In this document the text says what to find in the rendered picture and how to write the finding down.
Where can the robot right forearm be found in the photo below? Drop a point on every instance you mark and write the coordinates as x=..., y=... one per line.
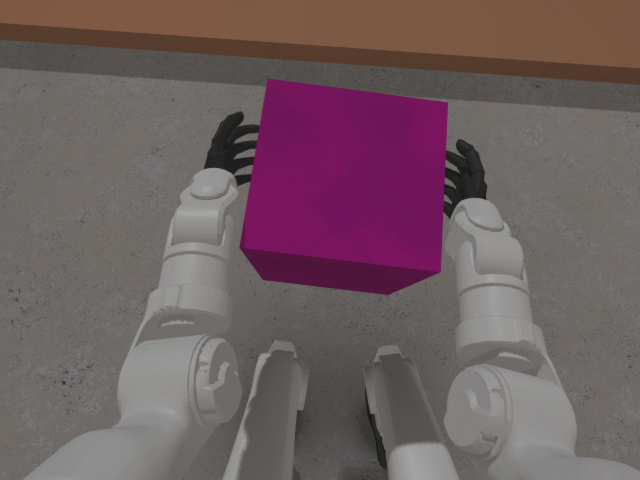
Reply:
x=495, y=318

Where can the left robot upper arm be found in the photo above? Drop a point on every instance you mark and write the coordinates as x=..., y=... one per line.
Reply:
x=173, y=393

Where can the robot right thigh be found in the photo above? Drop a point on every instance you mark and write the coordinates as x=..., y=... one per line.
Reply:
x=414, y=446

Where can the left robot shin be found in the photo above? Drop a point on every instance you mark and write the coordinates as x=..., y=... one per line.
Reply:
x=279, y=345

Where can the robot right hand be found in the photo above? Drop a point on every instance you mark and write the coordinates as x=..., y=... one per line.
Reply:
x=469, y=182

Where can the right robot upper arm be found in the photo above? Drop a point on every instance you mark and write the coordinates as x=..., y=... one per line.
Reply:
x=514, y=426

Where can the carton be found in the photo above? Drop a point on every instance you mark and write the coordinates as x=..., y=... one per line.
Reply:
x=347, y=188

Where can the robot left forearm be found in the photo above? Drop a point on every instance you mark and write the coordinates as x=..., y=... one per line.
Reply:
x=193, y=292

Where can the robot left hand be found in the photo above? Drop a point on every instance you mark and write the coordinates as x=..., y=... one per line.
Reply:
x=223, y=151

